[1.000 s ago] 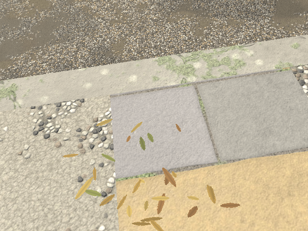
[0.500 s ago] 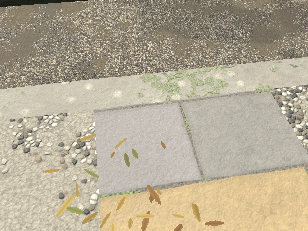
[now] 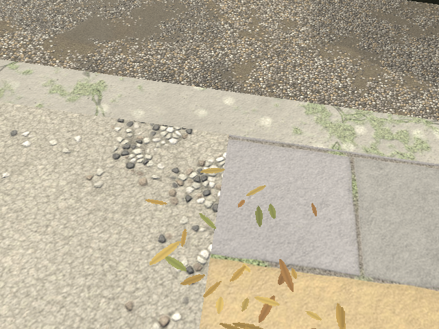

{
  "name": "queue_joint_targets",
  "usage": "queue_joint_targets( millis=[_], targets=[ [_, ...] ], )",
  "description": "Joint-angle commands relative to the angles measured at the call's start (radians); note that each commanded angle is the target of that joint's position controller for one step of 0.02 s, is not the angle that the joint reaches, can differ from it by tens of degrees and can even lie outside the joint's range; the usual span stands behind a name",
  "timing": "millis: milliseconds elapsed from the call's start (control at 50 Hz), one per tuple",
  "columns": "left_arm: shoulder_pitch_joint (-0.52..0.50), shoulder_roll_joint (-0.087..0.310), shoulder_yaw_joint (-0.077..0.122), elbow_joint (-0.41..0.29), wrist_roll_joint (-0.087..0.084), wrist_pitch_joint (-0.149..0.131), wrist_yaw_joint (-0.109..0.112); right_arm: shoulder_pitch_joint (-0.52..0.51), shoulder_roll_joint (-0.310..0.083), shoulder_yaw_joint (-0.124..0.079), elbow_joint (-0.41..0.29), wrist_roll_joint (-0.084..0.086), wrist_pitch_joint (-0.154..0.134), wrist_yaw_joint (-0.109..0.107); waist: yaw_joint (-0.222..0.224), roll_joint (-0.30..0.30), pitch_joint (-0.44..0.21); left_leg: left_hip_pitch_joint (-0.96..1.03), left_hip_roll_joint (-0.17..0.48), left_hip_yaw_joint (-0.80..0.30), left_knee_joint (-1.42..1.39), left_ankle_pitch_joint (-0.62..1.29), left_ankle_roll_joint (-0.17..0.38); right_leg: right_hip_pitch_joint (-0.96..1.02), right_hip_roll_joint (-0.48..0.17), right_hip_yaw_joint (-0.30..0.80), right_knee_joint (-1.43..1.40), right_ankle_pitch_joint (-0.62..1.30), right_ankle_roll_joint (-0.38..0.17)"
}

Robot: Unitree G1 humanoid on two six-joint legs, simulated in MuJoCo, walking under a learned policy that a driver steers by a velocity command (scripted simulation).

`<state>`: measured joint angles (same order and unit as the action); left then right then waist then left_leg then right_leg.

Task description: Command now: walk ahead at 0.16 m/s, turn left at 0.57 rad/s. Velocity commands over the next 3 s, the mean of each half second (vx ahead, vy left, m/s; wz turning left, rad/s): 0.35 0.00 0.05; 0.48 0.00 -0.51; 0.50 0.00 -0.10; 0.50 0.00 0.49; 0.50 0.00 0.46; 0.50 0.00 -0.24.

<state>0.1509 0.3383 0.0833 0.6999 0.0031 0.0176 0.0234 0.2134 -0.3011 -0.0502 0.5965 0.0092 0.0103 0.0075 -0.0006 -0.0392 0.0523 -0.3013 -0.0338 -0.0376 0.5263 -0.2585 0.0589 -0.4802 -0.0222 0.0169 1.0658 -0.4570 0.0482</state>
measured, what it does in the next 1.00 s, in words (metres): walks ahead, turning right: right foot, then left foot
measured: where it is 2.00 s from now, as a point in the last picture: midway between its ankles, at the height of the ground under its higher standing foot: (288, 201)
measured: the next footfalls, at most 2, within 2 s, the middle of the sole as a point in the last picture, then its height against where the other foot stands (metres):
right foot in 0.40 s outside the picture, level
left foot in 0.86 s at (206, 290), level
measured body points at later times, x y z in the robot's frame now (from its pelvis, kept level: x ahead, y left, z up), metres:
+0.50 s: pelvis +0.16 -0.05 +0.00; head +0.17 -0.07 +0.45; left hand +0.31 +0.22 -0.09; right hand +0.24 -0.34 -0.11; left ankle +0.05 +0.09 -0.67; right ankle +0.16 -0.14 -0.74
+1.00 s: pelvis +0.43 -0.05 +0.00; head +0.47 -0.06 +0.44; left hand +0.58 +0.20 -0.12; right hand +0.53 -0.36 -0.08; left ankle +0.52 +0.03 -0.74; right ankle +0.28 -0.14 -0.65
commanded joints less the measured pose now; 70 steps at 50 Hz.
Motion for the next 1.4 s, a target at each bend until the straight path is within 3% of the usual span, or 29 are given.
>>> queue_joint_targets(
  millis=[20, 160, 280, 340, 380, 400, 420, 440, 460, 480, 520, 600, 700, 820, 860, 880, 900, 920, 940, 960, 1000, 1100, 1180, 1260, 1300, 1340, 1360, 1380, 1400],
  targets=[
    [-0.049, 0.101, 0.029, -0.083, -0.004, -0.036, -0.010, 0.012, -0.164, -0.045, -0.063, 0.002, -0.024, -0.020, -0.014, 0.188, -0.077, 0.188, 0.228, -0.396, -0.318, -0.242, 0.171, -0.191, -0.015, 0.053, -0.017, 0.145, 0.000],
    [-0.099, 0.041, -0.002, -0.056, -0.012, -0.090, -0.039, 0.080, -0.170, -0.043, -0.016, -0.003, -0.051, -0.027, -0.062, 0.198, -0.062, 0.190, 0.211, -0.301, -0.327, -0.115, 0.153, -0.064, -0.006, 0.017, -0.394, 0.284, 0.012],
    [-0.142, 0.058, -0.017, -0.083, -0.034, -0.106, -0.059, 0.128, -0.193, -0.045, 0.028, -0.001, -0.064, -0.005, -0.096, 0.168, 0.007, 0.185, 0.275, -0.306, -0.339, -0.168, 0.168, -0.047, -0.023, -0.001, -0.479, 0.238, -0.057],
    [-0.112, 0.055, -0.024, -0.084, -0.035, -0.112, -0.069, 0.125, -0.192, -0.045, 0.043, 0.004, -0.062, 0.000, -0.069, 0.146, 0.009, 0.195, 0.281, -0.257, -0.311, -0.090, 0.154, 0.018, -0.013, -0.026, -0.529, 0.233, -0.100],
    [-0.009, 0.066, -0.017, -0.052, -0.031, -0.110, -0.066, 0.107, -0.182, -0.041, 0.045, 0.004, -0.059, -0.002, -0.007, 0.125, -0.033, 0.143, 0.245, -0.181, -0.218, 0.061, 0.115, 0.200, 0.028, -0.056, -0.581, 0.264, -0.124],
    [0.100, 0.101, 0.000, -0.025, -0.034, -0.109, -0.058, 0.092, -0.155, -0.031, 0.039, -0.005, -0.063, -0.006, 0.045, 0.096, -0.091, 0.086, 0.198, -0.111, -0.073, 0.202, 0.077, 0.356, 0.018, -0.014, -0.589, 0.264, -0.150],
    [0.222, 0.205, 0.027, -0.014, -0.030, -0.110, -0.050, 0.071, -0.103, -0.011, -0.012, -0.020, -0.076, -0.010, 0.079, -0.084, -0.184, -0.102, 0.078, 0.021, 0.261, 0.200, -0.007, 0.568, -0.162, 0.290, -0.660, 0.203, -0.248],
    [0.299, 0.254, 0.043, 0.001, -0.032, -0.109, -0.058, 0.066, -0.091, -0.006, -0.047, -0.024, -0.099, -0.014, 0.094, -0.257, -0.207, -0.401, -0.031, 0.016, 0.530, -0.230, -0.071, 0.733, -0.300, 0.675, -0.793, 0.073, -0.375],
    [0.284, 0.176, 0.021, -0.002, -0.030, -0.110, -0.060, 0.032, -0.151, -0.019, -0.044, 0.007, -0.116, -0.007, 0.096, -0.153, -0.140, -0.531, 0.014, -0.060, 0.634, -0.252, -0.062, 0.734, -0.313, 0.689, -0.823, -0.013, -0.372],
    [0.246, 0.139, 0.011, -0.017, -0.021, -0.108, -0.057, 0.003, -0.159, -0.021, -0.043, 0.019, -0.127, 0.002, 0.085, -0.101, -0.077, -0.565, 0.053, -0.060, 0.652, -0.174, -0.050, 0.683, -0.280, 0.590, -0.821, 0.043, -0.351],
    [0.201, 0.105, -0.001, -0.039, -0.014, -0.097, -0.049, -0.034, -0.142, -0.020, -0.045, -0.015, -0.137, 0.008, 0.059, -0.011, -0.031, -0.534, 0.095, -0.047, 0.566, -0.055, -0.055, 0.580, -0.213, 0.457, -0.835, 0.232, -0.322],
    [0.178, 0.114, -0.003, -0.038, -0.019, -0.087, -0.025, -0.048, -0.097, -0.012, -0.042, -0.029, -0.127, 0.013, 0.020, -0.041, -0.028, -0.425, 0.081, -0.002, 0.408, 0.045, -0.111, 0.435, -0.140, 0.321, -0.864, 0.503, -0.310],
    [0.246, 0.136, 0.007, 0.006, -0.029, -0.074, 0.000, -0.243, -0.048, 0.009, -0.079, -0.015, -0.133, 0.018, 0.078, -0.052, -0.003, -0.263, 0.014, 0.018, 0.069, 0.305, -0.132, 0.306, -0.077, 0.256, -0.843, 0.532, -0.250],
    [0.260, 0.138, 0.020, 0.031, -0.036, -0.057, 0.010, -0.226, -0.116, -0.025, -0.069, 0.001, -0.142, 0.019, 0.030, -0.087, -0.022, -0.118, 0.011, -0.037, -0.052, 0.244, -0.064, 0.423, -0.142, 0.370, -0.721, 0.611, -0.198],
    [0.223, 0.106, 0.009, 0.009, -0.022, -0.051, 0.001, -0.011, -0.167, -0.055, -0.028, -0.008, -0.145, 0.004, -0.086, -0.073, -0.190, 0.224, 0.055, -0.038, -0.075, 0.243, 0.006, 0.364, -0.061, 0.325, -0.448, 0.749, -0.150],
    [0.237, 0.037, -0.015, -0.022, 0.006, -0.052, -0.003, 0.154, -0.226, -0.068, -0.018, -0.019, -0.136, -0.008, -0.134, 0.053, -0.365, 0.513, 0.239, -0.228, -0.033, 0.169, 0.067, 0.211, 0.017, 0.260, -0.158, 0.478, -0.124],
    [0.407, -0.036, -0.037, -0.035, -0.032, -0.059, -0.007, 0.162, -0.248, -0.070, 0.014, -0.026, -0.125, 0.006, -0.030, 0.415, -0.472, 0.760, 0.455, -0.711, -0.150, -0.054, 0.211, -0.129, 0.131, 0.190, 0.136, -0.155, -0.076],
    [0.371, 0.081, -0.017, -0.006, -0.049, -0.057, -0.005, 0.126, -0.137, -0.050, -0.010, -0.013, -0.122, 0.007, -0.055, 0.261, -0.357, 0.659, 0.432, -0.715, -0.205, -0.208, 0.176, -0.216, 0.043, 0.205, 0.235, -0.097, -0.065],
    [0.251, 0.129, -0.002, -0.023, -0.049, -0.054, -0.006, 0.078, -0.094, -0.039, -0.010, -0.009, -0.117, 0.002, -0.076, 0.154, -0.213, 0.516, 0.391, -0.531, -0.221, -0.161, 0.141, -0.236, 0.008, 0.163, 0.235, 0.002, -0.058],
    [0.196, 0.116, -0.002, -0.036, -0.038, -0.053, -0.004, 0.041, -0.091, -0.036, 0.000, -0.014, -0.114, 0.003, -0.058, 0.076, -0.129, 0.387, 0.350, -0.415, -0.243, -0.019, 0.128, -0.208, -0.028, 0.132, 0.211, 0.069, -0.050],
    [0.169, 0.084, 0.001, -0.054, -0.032, -0.050, -0.014, 0.011, -0.076, -0.032, 0.024, -0.027, -0.118, 0.001, -0.018, 0.116, -0.061, 0.237, 0.295, -0.265, -0.298, 0.119, 0.123, -0.150, -0.078, 0.124, 0.152, 0.128, -0.046],
    [0.095, 0.004, -0.023, -0.091, -0.020, -0.037, -0.021, 0.022, -0.105, -0.046, 0.090, -0.009, -0.139, 0.007, -0.009, 0.102, -0.005, 0.169, 0.295, -0.113, -0.396, 0.228, 0.171, -0.184, -0.101, 0.099, -0.028, 0.192, -0.031],
    [-0.011, -0.010, -0.040, -0.105, -0.017, -0.064, -0.045, 0.024, -0.139, -0.051, 0.121, 0.001, -0.128, 0.010, -0.036, 0.079, 0.009, 0.180, 0.249, 0.021, -0.403, 0.314, 0.150, -0.130, -0.082, 0.049, -0.298, 0.404, -0.043],
    [-0.148, 0.003, -0.042, -0.149, -0.019, -0.088, -0.063, 0.123, -0.179, -0.055, 0.175, 0.026, -0.104, 0.015, -0.069, 0.088, 0.030, 0.236, 0.272, -0.006, -0.372, 0.362, 0.137, -0.067, -0.049, -0.003, -0.458, 0.417, -0.062],
    [-0.130, 0.039, -0.026, -0.151, -0.021, -0.093, -0.065, 0.138, -0.196, -0.058, 0.192, 0.033, -0.088, 0.012, -0.040, 0.107, 0.009, 0.291, 0.291, -0.028, -0.309, 0.417, 0.116, -0.015, -0.030, -0.004, -0.511, 0.354, -0.079],
    [0.050, 0.093, 0.009, -0.098, -0.014, -0.094, -0.056, 0.116, -0.190, -0.050, 0.195, 0.033, -0.077, 0.006, 0.074, 0.096, -0.099, 0.245, 0.238, 0.009, -0.091, 0.601, 0.069, 0.276, 0.020, -0.044, -0.590, 0.383, -0.118],
    [0.206, 0.149, 0.034, -0.064, -0.005, -0.089, -0.044, 0.114, -0.142, -0.029, 0.183, 0.016, -0.081, 0.002, 0.144, 0.078, -0.220, 0.101, 0.184, 0.041, 0.129, 0.470, 0.025, 0.542, -0.064, 0.026, -0.554, 0.424, -0.155],
    [0.301, 0.251, 0.053, -0.058, 0.020, -0.079, -0.031, 0.198, -0.019, 0.008, 0.146, -0.001, -0.091, 0.003, 0.122, -0.153, -0.379, -0.261, 0.040, 0.084, 0.516, -0.056, -0.056, 0.894, -0.349, 0.429, -0.586, 0.327, -0.278],
    [0.314, 0.199, 0.041, -0.056, 0.013, -0.078, -0.034, 0.220, -0.060, 0.002, 0.166, 0.024, -0.101, 0.000, 0.136, -0.188, -0.475, -0.359, 0.007, -0.069, 0.706, -0.335, -0.065, 0.880, -0.419, 0.672, -0.706, 0.221, -0.344]
  ],
)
